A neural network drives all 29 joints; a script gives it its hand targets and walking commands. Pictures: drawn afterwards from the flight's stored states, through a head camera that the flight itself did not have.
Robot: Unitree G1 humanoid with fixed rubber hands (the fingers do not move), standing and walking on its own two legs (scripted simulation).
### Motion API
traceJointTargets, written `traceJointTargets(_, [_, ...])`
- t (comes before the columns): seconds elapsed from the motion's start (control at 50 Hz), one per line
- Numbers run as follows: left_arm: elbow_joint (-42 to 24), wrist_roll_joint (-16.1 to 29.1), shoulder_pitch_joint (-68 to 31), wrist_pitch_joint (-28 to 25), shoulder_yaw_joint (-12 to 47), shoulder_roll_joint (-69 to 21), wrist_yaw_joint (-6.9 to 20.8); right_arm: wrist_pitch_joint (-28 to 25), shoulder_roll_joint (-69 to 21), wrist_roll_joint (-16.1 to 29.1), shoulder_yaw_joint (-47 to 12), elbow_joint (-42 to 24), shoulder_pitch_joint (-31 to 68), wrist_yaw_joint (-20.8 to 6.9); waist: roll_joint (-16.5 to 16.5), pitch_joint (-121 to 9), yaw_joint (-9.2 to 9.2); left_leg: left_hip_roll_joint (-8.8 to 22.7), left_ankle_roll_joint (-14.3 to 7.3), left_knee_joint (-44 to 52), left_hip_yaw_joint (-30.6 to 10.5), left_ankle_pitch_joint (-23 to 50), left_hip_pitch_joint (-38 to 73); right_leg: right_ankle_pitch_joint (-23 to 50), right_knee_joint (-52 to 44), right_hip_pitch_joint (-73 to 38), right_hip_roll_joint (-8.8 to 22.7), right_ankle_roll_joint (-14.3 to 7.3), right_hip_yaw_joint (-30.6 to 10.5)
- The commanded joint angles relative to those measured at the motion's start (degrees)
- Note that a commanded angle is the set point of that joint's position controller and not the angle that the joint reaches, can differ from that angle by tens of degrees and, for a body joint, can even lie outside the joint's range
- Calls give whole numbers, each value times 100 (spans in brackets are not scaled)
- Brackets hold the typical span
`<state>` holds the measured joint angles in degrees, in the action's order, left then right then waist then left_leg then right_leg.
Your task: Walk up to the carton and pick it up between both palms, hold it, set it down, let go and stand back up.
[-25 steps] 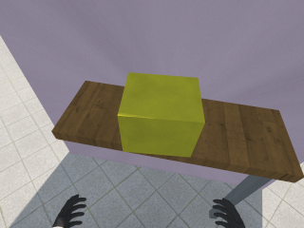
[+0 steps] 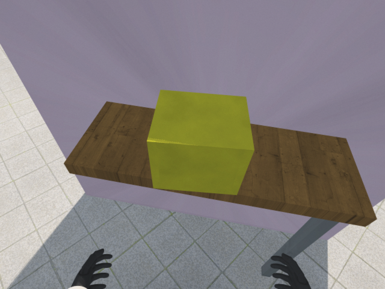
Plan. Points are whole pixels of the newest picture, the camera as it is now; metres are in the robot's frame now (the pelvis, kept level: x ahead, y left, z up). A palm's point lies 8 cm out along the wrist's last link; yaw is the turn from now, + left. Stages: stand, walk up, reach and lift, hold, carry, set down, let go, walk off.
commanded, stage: let go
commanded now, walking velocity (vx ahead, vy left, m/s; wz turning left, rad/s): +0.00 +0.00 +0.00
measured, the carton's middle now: (199, 143) +0.44 +0.00 +0.05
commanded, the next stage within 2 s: stand in 0.08 s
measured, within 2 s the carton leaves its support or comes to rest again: neither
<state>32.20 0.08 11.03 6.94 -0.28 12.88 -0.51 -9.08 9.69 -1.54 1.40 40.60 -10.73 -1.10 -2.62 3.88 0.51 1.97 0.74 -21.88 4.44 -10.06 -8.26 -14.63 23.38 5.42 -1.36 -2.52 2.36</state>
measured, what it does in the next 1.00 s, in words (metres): stands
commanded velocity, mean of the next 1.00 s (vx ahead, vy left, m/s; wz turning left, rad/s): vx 0.00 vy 0.00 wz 0.00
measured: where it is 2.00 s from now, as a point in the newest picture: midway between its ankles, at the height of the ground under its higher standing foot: outside the picture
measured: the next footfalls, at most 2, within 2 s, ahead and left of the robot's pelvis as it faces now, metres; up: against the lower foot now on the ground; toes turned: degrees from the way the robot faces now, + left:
none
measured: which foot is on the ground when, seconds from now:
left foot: down 0.00-1.00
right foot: down 0.00-1.00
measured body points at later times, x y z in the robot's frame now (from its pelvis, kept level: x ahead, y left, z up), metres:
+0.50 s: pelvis +0.02 +0.00 -0.01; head +0.00 +0.00 +0.44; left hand +0.08 +0.25 -0.13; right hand +0.07 -0.23 -0.15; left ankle +0.02 +0.13 -0.74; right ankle -0.02 -0.09 -0.74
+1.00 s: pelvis +0.01 -0.01 +0.00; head -0.02 -0.01 +0.45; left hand -0.04 +0.21 -0.16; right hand -0.02 -0.22 -0.17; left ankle +0.02 +0.13 -0.74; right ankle -0.02 -0.09 -0.74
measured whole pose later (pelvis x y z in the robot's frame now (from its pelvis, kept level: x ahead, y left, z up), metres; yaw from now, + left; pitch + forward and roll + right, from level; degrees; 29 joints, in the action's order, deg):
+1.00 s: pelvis +0.01 -0.01 +0.00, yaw +3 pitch -2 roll +0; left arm 61.7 -1.2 24.0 -1.5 -0.9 7.0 -1.9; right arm -0.1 7.1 -1.3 0.8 62.8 -23.3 1.5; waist 0.8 -2.9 0.2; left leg 2.1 1.3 -24.2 1.2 -11.1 -11.5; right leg -15.4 23.0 6.2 -1.7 -3.3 5.5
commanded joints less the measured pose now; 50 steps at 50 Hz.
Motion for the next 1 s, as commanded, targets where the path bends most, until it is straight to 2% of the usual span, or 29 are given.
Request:
traceJointTargets(0.0, [-970, -41, -651, -262, -244, 733, -92, -250, 622, 18, 236, -777, 469, 8, 245, -620, -39, -138, -62, 2, -125, 574, 1202, 458, -766, 1348, 272, 146, -289])
traceJointTargets(0.1, [-904, 37, -504, -217, -221, 666, -77, -276, 596, 41, 214, -765, 389, 2, 250, -687, -62, -143, -38, -39, -159, 718, 1182, 715, -726, 1279, 276, 141, -278])
traceJointTargets(0.12, [-248, -444, 298, -568, -286, 676, 25, 287, 803, -62, 217, -87, -602, 66, 958, -1001, 60, 667, -193, -305, -650, 1992, 273, 717, -215, 575, 460, 151, -383])
traceJointTargets(0.16, [-85, -457, 443, -810, -300, 618, 103, 665, 782, -98, 236, -62, -714, 84, 1041, -810, -8, 551, -226, -237, -578, 1000, -740, 561, -188, -30, 582, 93, -519])
traceJointTargets(0.2, [11, -381, 250, -922, -288, 561, 141, 677, 727, -93, 184, -172, -537, 74, 587, -999, -26, 514, -200, -459, -578, 1423, -366, 1492, 34, 231, 616, 45, -494])
traceJointTargets(0.24, [166, -296, 361, -965, -251, 503, 112, 679, 727, -39, 187, -153, -445, 43, -16, -817, 55, 462, -219, -468, -628, 934, -531, 1352, -42, 413, 620, 36, -509])
traceJointTargets(0.26, [237, -290, 345, -975, -259, 469, 100, 665, 762, -57, 222, -140, -456, -11, -107, -974, 27, 445, -215, -545, -613, 979, -452, 1451, -36, 397, 661, -34, -521])
traceJointTargets(0.32, [351, -256, 362, -967, -297, 507, 50, 671, 818, -94, 190, 82, -598, 7, 64, -685, 66, 459, -186, -481, -659, 1006, -708, 1333, -81, 501, 688, -100, -550])
traceJointTargets(0.36, [488, -231, 652, -1001, -259, 511, 7, 653, 821, -113, 203, 187, -650, 32, 178, -814, 57, 424, -213, -592, -580, 1140, -555, 1805, -13, 461, 720, -124, -544])
traceJointTargets(0.38, [604, -219, 638, -997, -301, 577, -15, 671, 688, -74, 162, 253, -806, 36, -42, -677, 18, 405, -185, -483, -607, 1056, -555, 1703, -16, 547, 755, -133, -495])
traceJointTargets(0.4, [713, -210, 758, -988, -282, 509, -25, 682, 730, -56, 191, 434, -916, 52, 139, -534, -10, 355, -181, -504, -619, 915, -673, 1594, -82, 421, 680, -91, -488])
traceJointTargets(0.42, [781, -213, 715, -988, -327, 594, -44, 696, 789, -74, 210, 455, -1007, 63, 25, -636, -21, 371, -166, -456, -606, 1011, -512, 1529, -97, 522, 752, -138, -520])
traceJointTargets(0.44, [859, -202, 791, -968, -321, 533, -55, 705, 804, -55, 195, 560, -1120, 76, 252, -489, -14, 391, -175, -362, -667, 931, -621, 1142, -141, 530, 672, -107, -467])
traceJointTargets(0.46, [994, -174, 998, -981, -279, 423, -55, 723, 817, -70, 228, 627, -1002, 103, 322, -345, 80, 387, -197, -273, -735, 967, -596, 913, -235, 705, 666, -114, -555])
traceJointTargets(0.48, [1146, -188, 1025, -968, -273, 410, -60, 748, 690, -66, 202, 674, -1122, 105, 285, -251, -13, 411, -210, -246, -746, 654, -669, 612, -375, 727, 665, -125, -525])
traceJointTargets(0.54, [1410, -189, 1211, -949, -281, 413, -70, 793, 591, -52, 160, 883, -1171, 143, 441, 146, 41, 395, -199, -70, -767, 391, -609, 224, -572, 1039, 716, -165, -663])
traceJointTargets(0.58, [1537, -180, 1268, -948, -297, 452, -107, 797, 543, -31, 159, 1060, -1399, 168, 433, -30, -78, 402, -197, -42, -742, 433, -442, 392, -602, 913, 736, -157, -632])
traceJointTargets(0.66, [1905, -171, 1510, -965, -242, 212, -124, 792, 530, -57, 148, 1322, -1417, 216, 410, -32, 13, 379, -174, 60, -745, 518, -304, 521, -692, 882, 744, -159, -642])
traceJointTargets(0.68, [2005, -170, 1548, -974, -238, 232, -138, 786, 481, -49, 142, 1416, -1475, 217, 347, -163, -62, 395, -166, 10, -761, 571, -241, 535, -716, 793, 696, -137, -597])
traceJointTargets(0.7, [2085, -130, 1622, -994, -254, 172, -141, 776, 542, -32, 150, 1444, -1416, 232, 226, -123, 11, 413, -202, 25, -787, 706, -279, 731, -727, 661, 687, -169, -599])
traceJointTargets(0.72, [2115, -138, 1502, -1003, -247, 236, -146, 764, 471, 7, 135, 1443, -1509, 226, 320, -295, -78, 414, -177, 5, -775, 722, -140, 845, -655, 628, 695, -187, -555])
traceJointTargets(0.74, [2162, -118, 1532, -1020, -247, 210, -142, 778, 498, -5, 126, 1591, -1575, 257, 518, -35, -27, 375, -164, 31, -750, 709, -363, 844, -701, 641, 686, -167, -593])
traceJointTargets(0.76, [2278, -124, 1456, -993, -233, 90, -160, 780, 435, 31, 115, 1649, -1628, 248, 282, -189, -136, 386, -160, 115, -784, 609, -296, 779, -661, 504, 663, -178, -526])
traceJointTargets(0.78, [2353, -135, 1512, -969, -204, -3, -156, 792, 454, -16, 105, 1731, -1615, 264, 474, -77, -71, 387, -164, 157, -756, 606, -315, 671, -676, 602, 677, -160, -534])
traceJointTargets(0.8, [2419, -108, 1733, -954, -163, -34, -161, 805, 487, -3, 105, 1738, -1538, 259, 362, -10, -3, 415, -170, 121, -770, 591, -327, 685, -726, 673, 690, -159, -512])
traceJointTargets(0.82, [2579, -131, 1645, -912, -140, -148, -167, 822, 357, 5, 88, 1808, -1528, 250, 372, 166, -86, 399, -180, 157, -800, 411, -466, 456, -722, 736, 676, -160, -486])
traceJointTargets(0.9, [2735, -158, 1658, -905, -158, -29, -177, 831, 238, 31, 33, 2000, -1673, 290, 349, 294, -67, 415, -190, 167, -786, 264, -509, 455, -766, 684, 685, -146, -492])
traceJointTargets(0.94, [2904, -105, 1818, -905, -158, -42, -176, 840, 105, 30, -10, 2130, -1698, 289, 1, 286, -9, 366, -168, 165, -750, 219, -428, 158, -832, 869, 676, -138, -542])
traceJointTargets(0.98, [3012, -129, 1799, -851, -117, -160, -171, 864, 205, 31, 46, 2169, -1566, 291, -105, 599, -17, 349, -140, 194, -741, 109, -546, -138, -879, 1114, 627, -121, -451])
